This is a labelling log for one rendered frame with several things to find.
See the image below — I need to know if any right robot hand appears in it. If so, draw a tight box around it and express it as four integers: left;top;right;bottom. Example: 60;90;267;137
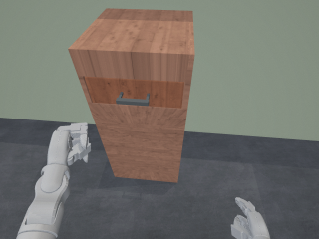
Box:
230;197;270;239

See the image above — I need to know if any left robot hand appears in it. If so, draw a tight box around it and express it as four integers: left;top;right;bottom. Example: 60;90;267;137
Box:
47;122;91;167

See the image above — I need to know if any handle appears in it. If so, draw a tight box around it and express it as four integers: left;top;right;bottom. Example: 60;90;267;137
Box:
116;92;150;107

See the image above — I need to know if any drawer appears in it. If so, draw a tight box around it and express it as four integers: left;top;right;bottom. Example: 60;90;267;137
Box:
85;76;184;109

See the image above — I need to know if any cabinet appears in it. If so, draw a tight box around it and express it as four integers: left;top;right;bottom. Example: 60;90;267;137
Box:
68;8;195;183

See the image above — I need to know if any left robot forearm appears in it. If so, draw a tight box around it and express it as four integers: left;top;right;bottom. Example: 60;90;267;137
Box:
16;163;71;239

